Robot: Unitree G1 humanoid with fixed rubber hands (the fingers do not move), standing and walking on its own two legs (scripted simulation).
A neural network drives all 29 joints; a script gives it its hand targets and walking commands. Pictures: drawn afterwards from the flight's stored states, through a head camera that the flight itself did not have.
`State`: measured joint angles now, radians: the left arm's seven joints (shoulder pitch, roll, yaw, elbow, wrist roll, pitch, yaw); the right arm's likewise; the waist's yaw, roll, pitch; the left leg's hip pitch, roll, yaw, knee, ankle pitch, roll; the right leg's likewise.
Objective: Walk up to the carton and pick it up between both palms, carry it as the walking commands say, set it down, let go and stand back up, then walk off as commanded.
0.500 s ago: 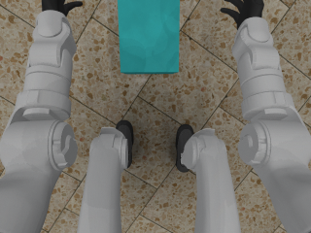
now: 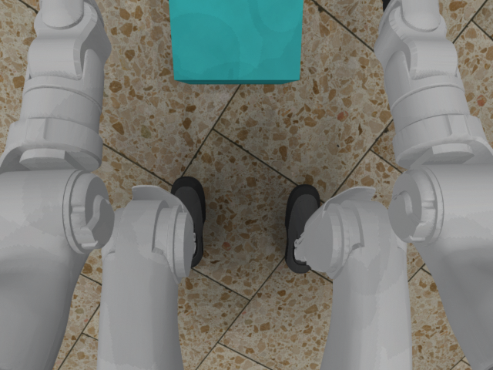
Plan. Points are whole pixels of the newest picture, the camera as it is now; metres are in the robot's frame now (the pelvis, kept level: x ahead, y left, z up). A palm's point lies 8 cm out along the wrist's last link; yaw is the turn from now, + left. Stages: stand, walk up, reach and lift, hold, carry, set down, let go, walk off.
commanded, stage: reach and lift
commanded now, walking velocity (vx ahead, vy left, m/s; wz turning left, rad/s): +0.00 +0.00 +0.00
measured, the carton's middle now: (235, 9) +0.55 +0.03 -0.33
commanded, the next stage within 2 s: none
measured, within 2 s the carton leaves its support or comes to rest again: neither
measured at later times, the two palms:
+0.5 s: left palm out of the picture +0.54 +0.20 -0.24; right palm (379, 5) +0.55 -0.17 -0.25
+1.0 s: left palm out of the picture +0.55 +0.17 -0.25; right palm out of the picture +0.56 -0.12 -0.26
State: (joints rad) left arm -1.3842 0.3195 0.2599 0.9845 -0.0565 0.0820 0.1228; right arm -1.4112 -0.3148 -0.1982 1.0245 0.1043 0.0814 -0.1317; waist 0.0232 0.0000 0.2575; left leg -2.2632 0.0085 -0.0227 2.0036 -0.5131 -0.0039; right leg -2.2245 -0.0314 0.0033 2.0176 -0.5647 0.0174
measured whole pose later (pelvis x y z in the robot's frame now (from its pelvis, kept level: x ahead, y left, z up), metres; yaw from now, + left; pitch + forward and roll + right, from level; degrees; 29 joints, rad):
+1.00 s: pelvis +0.00 +0.00 -0.05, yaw +1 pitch +38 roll +0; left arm -1.56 0.32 0.19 1.16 -0.15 0.03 0.08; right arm -1.61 -0.29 -0.07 1.19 0.18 0.05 -0.09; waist 0.02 0.04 0.46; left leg -2.30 0.01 -0.02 2.20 -0.55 -0.01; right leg -2.27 -0.02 0.02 2.22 -0.61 0.02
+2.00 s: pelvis +0.00 +0.00 -0.06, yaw +1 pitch +36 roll +0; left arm -1.57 0.32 0.19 1.16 -0.15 0.10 0.08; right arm -1.61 -0.26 -0.11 1.14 0.11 0.18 -0.08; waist 0.02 0.02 0.46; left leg -2.29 0.01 -0.02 2.22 -0.55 -0.01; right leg -2.26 0.00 0.03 2.25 -0.61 0.02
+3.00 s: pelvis -0.03 -0.01 -0.02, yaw +1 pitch +26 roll -1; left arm -1.59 0.21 0.19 0.98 -0.07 0.27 0.33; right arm -1.53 -0.18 -0.19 0.90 0.05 0.37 -0.36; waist 0.04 0.02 0.52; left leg -2.05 -0.02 -0.05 2.11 -0.51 -0.03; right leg -2.02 0.02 0.02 2.14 -0.56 0.04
